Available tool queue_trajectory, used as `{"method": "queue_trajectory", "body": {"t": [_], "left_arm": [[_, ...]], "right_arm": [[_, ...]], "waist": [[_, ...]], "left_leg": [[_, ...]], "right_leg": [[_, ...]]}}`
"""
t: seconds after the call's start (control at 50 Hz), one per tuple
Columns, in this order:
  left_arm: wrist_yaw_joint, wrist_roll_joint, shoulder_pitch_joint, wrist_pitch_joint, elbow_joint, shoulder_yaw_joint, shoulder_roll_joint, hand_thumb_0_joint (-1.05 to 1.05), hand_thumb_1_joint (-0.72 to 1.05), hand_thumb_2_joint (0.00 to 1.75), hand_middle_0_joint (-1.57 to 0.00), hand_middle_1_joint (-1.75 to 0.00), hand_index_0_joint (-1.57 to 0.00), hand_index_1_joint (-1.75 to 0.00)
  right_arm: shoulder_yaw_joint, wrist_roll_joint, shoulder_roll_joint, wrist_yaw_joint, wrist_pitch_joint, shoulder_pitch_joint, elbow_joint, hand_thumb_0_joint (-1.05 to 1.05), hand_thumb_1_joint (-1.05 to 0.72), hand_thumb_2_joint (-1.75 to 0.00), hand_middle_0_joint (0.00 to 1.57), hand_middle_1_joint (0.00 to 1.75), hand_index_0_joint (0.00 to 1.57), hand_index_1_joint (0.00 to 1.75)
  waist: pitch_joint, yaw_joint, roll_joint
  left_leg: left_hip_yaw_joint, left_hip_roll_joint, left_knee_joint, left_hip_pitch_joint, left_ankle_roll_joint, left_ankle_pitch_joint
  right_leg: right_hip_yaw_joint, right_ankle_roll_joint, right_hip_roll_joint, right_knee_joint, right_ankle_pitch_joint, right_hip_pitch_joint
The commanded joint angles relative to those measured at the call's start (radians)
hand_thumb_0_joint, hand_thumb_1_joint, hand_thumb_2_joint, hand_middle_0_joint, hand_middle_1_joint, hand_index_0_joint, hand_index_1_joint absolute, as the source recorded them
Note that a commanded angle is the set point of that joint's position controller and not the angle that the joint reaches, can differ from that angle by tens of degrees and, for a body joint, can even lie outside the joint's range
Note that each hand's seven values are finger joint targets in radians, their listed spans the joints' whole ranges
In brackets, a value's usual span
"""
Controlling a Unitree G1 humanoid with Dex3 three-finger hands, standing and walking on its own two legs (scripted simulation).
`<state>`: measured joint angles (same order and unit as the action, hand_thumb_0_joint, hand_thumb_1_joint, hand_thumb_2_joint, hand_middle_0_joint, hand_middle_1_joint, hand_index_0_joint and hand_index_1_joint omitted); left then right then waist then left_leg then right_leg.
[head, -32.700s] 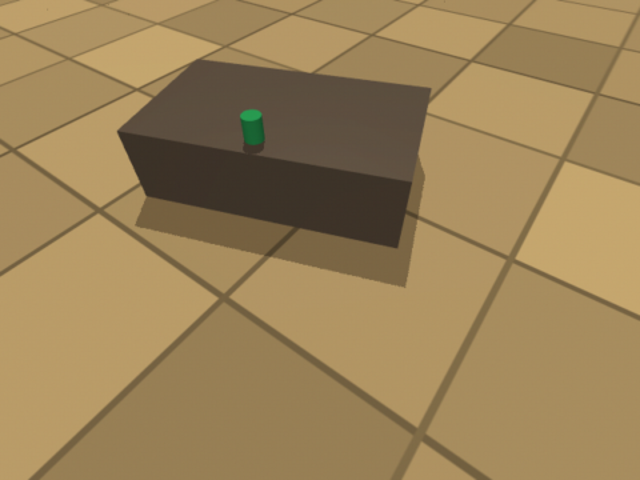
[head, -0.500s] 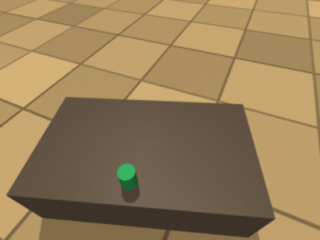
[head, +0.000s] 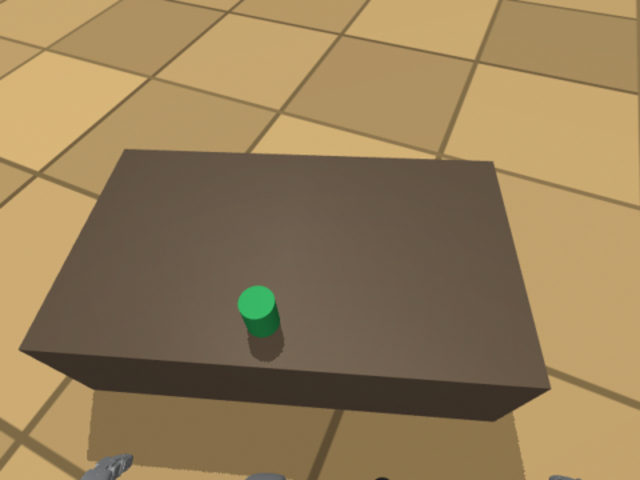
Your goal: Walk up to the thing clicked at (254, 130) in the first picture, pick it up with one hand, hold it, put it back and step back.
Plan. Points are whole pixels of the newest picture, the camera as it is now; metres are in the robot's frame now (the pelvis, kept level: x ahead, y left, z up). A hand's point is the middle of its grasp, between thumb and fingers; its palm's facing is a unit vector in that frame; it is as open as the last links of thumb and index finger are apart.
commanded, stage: step back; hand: left
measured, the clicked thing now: (259, 312) +0.48 +0.18 -0.36
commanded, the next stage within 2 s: none
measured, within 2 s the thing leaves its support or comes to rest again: neither
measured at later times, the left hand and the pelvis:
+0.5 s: hand out of the picture +0.02 +0.32 -0.17, palm faces -0.10 -0.93 -0.36, open 7.3 cm; pelvis -0.09 +0.06 -0.01, yaw -4 degrees
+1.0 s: hand out of the picture -0.05 +0.32 -0.16, palm faces -0.03 -0.93 -0.37, open 7.3 cm; pelvis -0.20 +0.07 -0.02, yaw -3 degrees
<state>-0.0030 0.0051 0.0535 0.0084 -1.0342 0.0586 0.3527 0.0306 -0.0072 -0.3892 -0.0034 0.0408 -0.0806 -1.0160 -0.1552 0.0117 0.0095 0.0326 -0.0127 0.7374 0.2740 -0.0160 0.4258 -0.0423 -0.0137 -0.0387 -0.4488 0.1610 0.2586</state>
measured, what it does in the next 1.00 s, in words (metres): walks backwards: right foot, then left foot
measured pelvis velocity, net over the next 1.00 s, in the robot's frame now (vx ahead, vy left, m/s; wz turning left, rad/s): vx -0.20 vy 0.07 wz -0.06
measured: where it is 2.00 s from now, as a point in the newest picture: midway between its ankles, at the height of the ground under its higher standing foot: outside the picture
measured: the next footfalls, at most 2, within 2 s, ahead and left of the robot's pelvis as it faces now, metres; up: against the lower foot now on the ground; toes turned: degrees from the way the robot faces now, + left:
right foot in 0.58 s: -0.09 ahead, -0.07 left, +0.00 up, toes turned -2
left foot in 0.96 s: -0.16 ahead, +0.17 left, +0.00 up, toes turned -5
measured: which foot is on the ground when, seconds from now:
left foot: down 0.00-0.62, up 0.64-0.94, down 0.96-1.00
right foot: down 0.00-0.16, up 0.18-0.56, down 0.58-0.98, up 1.00-1.00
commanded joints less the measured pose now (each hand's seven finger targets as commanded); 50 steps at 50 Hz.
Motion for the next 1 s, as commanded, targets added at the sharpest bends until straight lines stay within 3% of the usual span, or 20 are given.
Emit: {"method": "queue_trajectory", "body": {"t": [0.0, 0.1, 0.12, 0.14, 0.16, 0.18, 0.28, 0.42, 0.5, 0.56, 0.6, 0.62, 0.64, 0.7, 0.78, 0.86, 0.92, 0.94, 0.96, 0.98], "left_arm": [[-0.023, 0.027, -0.085, -0.002, 0.149, 0.058, 0.282, 0.0, 0.9, 0.9, -0.2, -0.3, -0.2, -0.3], [-0.024, 0.013, -0.105, 0.034, 0.211, 0.047, 0.275, 0.0, 0.9, 0.9, -0.2, -0.3, -0.2, -0.3], [-0.021, 0.0, -0.069, 0.048, 0.212, 0.037, 0.227, 0.0, 0.9, 0.9, -0.2, -0.3, -0.2, -0.3], [-0.023, -0.011, -0.033, 0.052, 0.224, 0.029, 0.17, 0.0, 0.9, 0.9, -0.2, -0.3, -0.2, -0.3], [-0.035, -0.003, 0.005, 0.062, 0.2, 0.038, 0.199, 0.0, 0.9, 0.9, -0.2, -0.3, -0.2, -0.3], [-0.044, 0.002, -0.005, 0.061, 0.206, 0.042, 0.21, 0.0, 0.9, 0.9, -0.2, -0.3, -0.2, -0.3], [-0.037, 0.0, 0.087, 0.051, 0.188, 0.051, 0.228, 0.0, 0.9, 0.9, -0.2, -0.3, -0.2, -0.3], [-0.028, 0.011, 0.03, 0.023, 0.262, 0.053, 0.203, 0.0, 0.9, 0.9, -0.2, -0.3, -0.2, -0.3], [-0.017, 0.015, 0.101, 0.015, 0.239, 0.06, 0.195, 0.0, 0.9, 0.9, -0.2, -0.3, -0.2, -0.3], [-0.016, 0.026, 0.209, 0.009, 0.195, 0.064, 0.191, 0.0, 0.9, 0.9, -0.2, -0.3, -0.2, -0.3], [-0.016, 0.038, 0.171, 0.0, 0.224, 0.094, 0.302, 0.0, 0.9, 0.9, -0.2, -0.3, -0.2, -0.3], [-0.013, 0.03, 0.11, 0.004, 0.251, 0.101, 0.374, 0.0, 0.9, 0.9, -0.2, -0.3, -0.2, -0.3], [-0.014, 0.037, 0.07, -0.004, 0.283, 0.101, 0.358, 0.0, 0.9, 0.9, -0.2, -0.3, -0.2, -0.3], [-0.024, 0.018, 0.028, 0.0, 0.307, 0.079, 0.252, 0.0, 0.9, 0.9, -0.2, -0.3, -0.2, -0.3], [-0.026, 0.031, 0.112, 0.009, 0.324, 0.071, 0.224, 0.0, 0.9, 0.9, -0.2, -0.3, -0.2, -0.3], [-0.029, 0.026, 0.125, 0.025, 0.34, 0.078, 0.232, 0.0, 0.9, 0.9, -0.2, -0.3, -0.2, -0.3], [-0.016, 0.01, 0.073, 0.047, 0.36, 0.068, 0.246, 0.0, 0.9, 0.9, -0.2, -0.3, -0.2, -0.3], [-0.012, 0.008, 0.098, 0.05, 0.367, 0.058, 0.212, 0.0, 0.9, 0.9, -0.2, -0.3, -0.2, -0.3], [-0.013, 0.004, 0.111, 0.049, 0.369, 0.054, 0.17, 0.0, 0.9, 0.9, -0.2, -0.3, -0.2, -0.3], [-0.031, 0.019, 0.041, 0.051, 0.369, 0.077, 0.22, 0.0, 0.9, 0.9, -0.2, -0.3, -0.2, -0.3]], "right_arm": [[0.058, -0.003, -0.178, -0.007, 0.01, -0.131, 0.065, 0.0, -0.9, -0.9, 0.2, 0.3, 0.2, 0.3], [0.08, 0.029, -0.178, -0.001, -0.003, -0.206, 0.078, 0.0, -0.9, -0.9, 0.2, 0.3, 0.2, 0.3], [0.092, 0.051, -0.209, 0.003, -0.01, -0.179, 0.085, 0.0, -0.9, -0.9, 0.2, 0.3, 0.2, 0.3], [0.111, 0.071, -0.3, 0.006, -0.018, -0.143, 0.108, 0.0, -0.9, -0.9, 0.2, 0.3, 0.2, 0.3], [0.113, 0.071, -0.333, 0.009, -0.021, -0.092, 0.135, 0.0, -0.9, -0.9, 0.2, 0.3, 0.2, 0.3], [0.117, 0.056, -0.372, 0.01, -0.022, -0.084, 0.159, 0.0, -0.9, -0.9, 0.2, 0.3, 0.2, 0.3], [0.087, 0.046, -0.224, 0.034, -0.034, 0.008, 0.195, 0.0, -0.9, -0.9, 0.2, 0.3, 0.2, 0.3], [0.096, 0.029, -0.231, 0.046, -0.029, -0.14, 0.197, 0.0, -0.9, -0.9, 0.2, 0.3, 0.2, 0.3], [0.095, 0.025, -0.245, 0.035, -0.02, -0.097, 0.222, 0.0, -0.9, -0.9, 0.2, 0.3, 0.2, 0.3], [0.091, 0.01, -0.243, 0.028, -0.01, -0.023, 0.247, 0.0, -0.9, -0.9, 0.2, 0.3, 0.2, 0.3], [0.07, -0.003, -0.182, 0.025, -0.011, -0.004, 0.268, 0.0, -0.9, -0.9, 0.2, 0.3, 0.2, 0.3], [0.074, -0.005, -0.177, 0.036, -0.003, 0.03, 0.261, 0.0, -0.9, -0.9, 0.2, 0.3, 0.2, 0.3], [0.083, 0.001, -0.2, 0.039, 0.0, -0.008, 0.243, 0.0, -0.9, -0.9, 0.2, 0.3, 0.2, 0.3], [0.066, -0.006, -0.185, 0.034, -0.006, -0.069, 0.199, 0.0, -0.9, -0.9, 0.2, 0.3, 0.2, 0.3], [0.048, -0.003, -0.185, 0.045, -0.023, -0.075, 0.216, 0.0, -0.9, -0.9, 0.2, 0.3, 0.2, 0.3], [0.049, 0.014, -0.165, 0.044, -0.04, -0.101, 0.228, 0.0, -0.9, -0.9, 0.2, 0.3, 0.2, 0.3], [0.073, 0.032, -0.18, 0.039, -0.048, -0.17, 0.196, 0.0, -0.9, -0.9, 0.2, 0.3, 0.2, 0.3], [0.09, 0.048, -0.234, 0.038, -0.05, -0.149, 0.21, 0.0, -0.9, -0.9, 0.2, 0.3, 0.2, 0.3], [0.108, 0.059, -0.322, 0.033, -0.049, -0.106, 0.226, 0.0, -0.9, -0.9, 0.2, 0.3, 0.2, 0.3], [0.119, 0.046, -0.387, 0.026, -0.047, -0.111, 0.241, 0.0, -0.9, -0.9, 0.2, 0.3, 0.2, 0.3]], "waist": [[0.214, -0.039, -0.189], [0.212, -0.069, -0.142], [0.176, -0.05, 0.019], [0.167, -0.023, 0.247], [0.164, -0.007, 0.143], [0.174, -0.046, 0.236], [0.189, 0.036, 0.12], [0.219, -0.064, 0.11], [0.237, -0.045, 0.146], [0.261, 0.018, 0.094], [0.215, 0.012, -0.148], [0.151, 0.048, -0.326], [0.103, 0.029, -0.275], [0.111, -0.021, -0.145], [0.195, 0.033, -0.137], [0.255, 0.035, -0.214], [0.249, -0.015, -0.173], [0.243, 0.001, -0.053], [0.22, 0.006, 0.181], [0.2, -0.063, 0.205]], "left_leg": [[0.055, 0.003, 0.224, -0.03, -0.031, 0.102], [-0.004, 0.023, -0.272, -0.077, 0.002, -0.205], [0.095, 0.077, -0.386, -0.093, 0.007, -0.349], [0.366, 0.262, -0.433, -0.159, -0.042, -0.611], [0.362, 0.306, -0.392, -0.105, -0.096, -0.705], [0.453, 0.386, -0.416, -0.036, -0.18, -0.712], [0.17, 0.223, -0.272, -0.245, -0.16, -0.763], [0.198, 0.292, -0.208, -0.398, -0.234, -0.821], [0.143, 0.244, -0.184, -0.265, -0.182, -0.696], [0.125, 0.234, -0.114, -0.134, -0.143, -0.525], [0.038, 0.053, 0.05, 0.149, -0.025, -0.187], [-0.002, -0.082, 0.298, 0.131, 0.011, 0.202], [0.103, -0.054, 0.44, 0.105, 0.021, 0.246], [0.142, -0.104, 0.46, 0.178, 0.018, 0.13], [0.071, -0.097, 0.311, 0.234, 0.039, 0.09], [0.01, -0.009, -0.061, 0.165, 0.037, 0.054], [-0.017, -0.006, -0.368, -0.062, 0.009, -0.303], [0.162, 0.118, -0.366, -0.15, -0.03, -0.383], [0.437, 0.327, -0.405, -0.218, -0.126, -0.518], [0.524, 0.455, -0.414, -0.026, -0.267, -0.533]], "right_leg": [[0.204, -0.225, -0.28, 0.065, -0.329, 0.013], [0.157, -0.111, -0.193, -0.136, -0.17, -0.001], [0.112, -0.072, -0.084, -0.268, -0.019, 0.07], [0.086, -0.025, 0.103, -0.426, 0.348, 0.238], [0.2, -0.01, 0.145, -0.561, 0.46, 0.246], [0.236, -0.001, 0.158, -0.657, 0.512, 0.216], [0.263, 0.001, 0.159, -0.814, 0.285, 0.334], [0.189, 0.05, 0.096, -0.477, 0.354, 0.278], [0.087, 0.023, 0.075, -0.237, 0.278, 0.091], [0.063, -0.01, 0.061, 0.022, 0.022, -0.086], [0.401, -0.128, -0.155, 0.036, -0.184, -0.154], [0.591, -0.305, -0.342, 0.121, -0.251, 0.037], [0.622, -0.331, -0.366, 0.116, -0.299, 0.111], [0.311, -0.212, -0.186, 0.022, -0.438, 0.002], [0.258, -0.191, -0.13, -0.049, -0.473, -0.217], [0.265, -0.184, -0.161, -0.13, -0.5, -0.322], [0.228, -0.107, -0.105, -0.222, -0.292, -0.125], [0.211, -0.063, -0.037, -0.291, -0.096, 0.042], [0.142, -0.019, 0.143, -0.473, 0.342, 0.273], [0.217, 0.0, 0.158, -0.654, 0.525, 0.19]]}}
